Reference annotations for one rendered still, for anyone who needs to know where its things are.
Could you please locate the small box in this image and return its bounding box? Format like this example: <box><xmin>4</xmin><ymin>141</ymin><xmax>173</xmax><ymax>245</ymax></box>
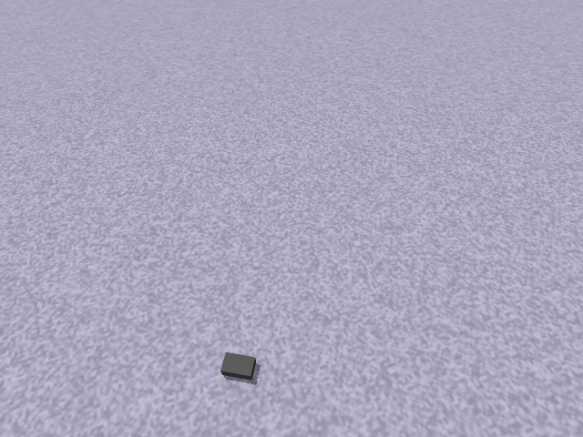
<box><xmin>220</xmin><ymin>352</ymin><xmax>256</xmax><ymax>381</ymax></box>

